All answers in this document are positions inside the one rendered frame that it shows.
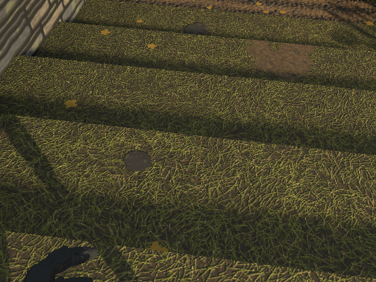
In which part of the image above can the left robot hand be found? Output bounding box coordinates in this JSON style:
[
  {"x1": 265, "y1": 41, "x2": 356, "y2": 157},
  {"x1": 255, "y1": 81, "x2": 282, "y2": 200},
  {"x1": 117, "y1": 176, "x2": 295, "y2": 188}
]
[{"x1": 23, "y1": 246, "x2": 98, "y2": 282}]

